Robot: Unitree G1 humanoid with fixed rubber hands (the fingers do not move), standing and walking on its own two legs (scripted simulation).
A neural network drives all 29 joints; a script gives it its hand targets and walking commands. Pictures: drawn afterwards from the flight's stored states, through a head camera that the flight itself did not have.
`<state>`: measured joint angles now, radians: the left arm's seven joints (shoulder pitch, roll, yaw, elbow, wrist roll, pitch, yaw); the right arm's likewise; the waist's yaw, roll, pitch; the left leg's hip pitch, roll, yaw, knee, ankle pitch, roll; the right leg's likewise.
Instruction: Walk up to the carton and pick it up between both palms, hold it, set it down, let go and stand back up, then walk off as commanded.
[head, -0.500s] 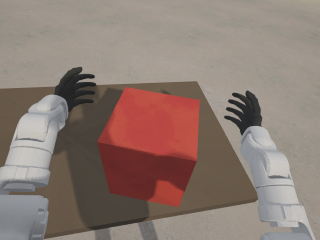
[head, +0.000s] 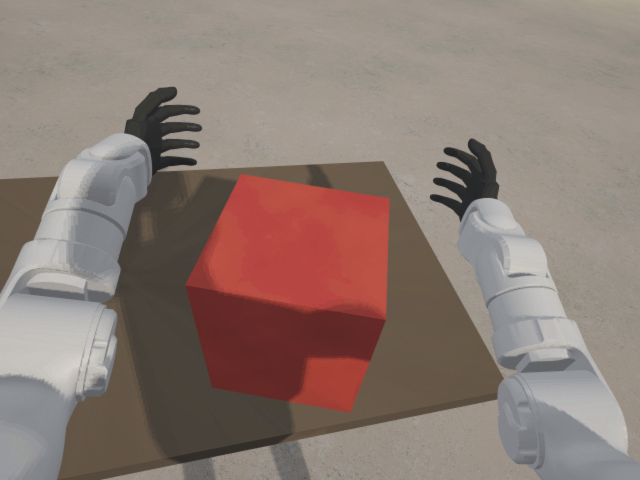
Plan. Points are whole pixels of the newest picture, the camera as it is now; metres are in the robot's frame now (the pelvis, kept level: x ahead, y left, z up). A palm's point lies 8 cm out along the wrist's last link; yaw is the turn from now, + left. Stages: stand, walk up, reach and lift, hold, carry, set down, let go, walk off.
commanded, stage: reach and lift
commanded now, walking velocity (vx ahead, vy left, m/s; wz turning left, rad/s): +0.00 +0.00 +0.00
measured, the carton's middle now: (297, 296) +0.38 -0.04 +0.02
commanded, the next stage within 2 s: none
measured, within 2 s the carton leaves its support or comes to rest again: neither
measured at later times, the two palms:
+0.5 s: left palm (168, 240) +0.44 +0.13 +0.09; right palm (429, 273) +0.36 -0.21 +0.08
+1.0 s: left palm (183, 243) +0.44 +0.11 +0.08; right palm (428, 274) +0.36 -0.22 +0.06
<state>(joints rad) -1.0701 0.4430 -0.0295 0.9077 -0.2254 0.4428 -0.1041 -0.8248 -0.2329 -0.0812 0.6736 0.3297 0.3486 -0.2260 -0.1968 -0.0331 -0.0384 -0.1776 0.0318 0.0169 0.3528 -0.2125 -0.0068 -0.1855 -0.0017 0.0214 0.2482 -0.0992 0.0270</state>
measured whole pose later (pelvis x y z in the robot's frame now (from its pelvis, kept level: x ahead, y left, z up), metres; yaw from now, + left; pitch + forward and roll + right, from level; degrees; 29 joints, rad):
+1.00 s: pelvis -0.01 +0.00 -0.01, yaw +1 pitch +12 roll -2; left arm -1.00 0.24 -0.08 1.42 -0.18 -0.15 -0.01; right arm -0.77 -0.09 -0.07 1.15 0.24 -0.19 -0.25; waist -0.17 0.00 -0.17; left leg -0.48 0.04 -0.01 0.54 -0.27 -0.01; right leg -0.48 0.01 0.00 0.43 -0.16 0.02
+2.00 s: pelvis +0.02 +0.01 +0.00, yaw +1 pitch +3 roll -1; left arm -0.86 0.02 0.44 1.11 0.44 -0.09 -0.12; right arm -0.63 0.12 -0.60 0.93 -0.34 -0.32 -0.16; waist -0.13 -0.03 -0.02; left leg -0.17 0.02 -0.01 0.33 -0.22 -0.01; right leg -0.15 -0.01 0.00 0.20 -0.10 0.03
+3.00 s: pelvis +0.01 +0.00 +0.00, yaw +2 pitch +1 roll -1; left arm -0.69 0.02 0.23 0.77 0.28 0.14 -0.08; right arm -0.55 0.02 -0.24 0.80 -0.02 -0.19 -0.22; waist -0.12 -0.03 -0.01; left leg -0.12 0.03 -0.01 0.29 -0.19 -0.01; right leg -0.11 -0.01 -0.01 0.16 -0.07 0.03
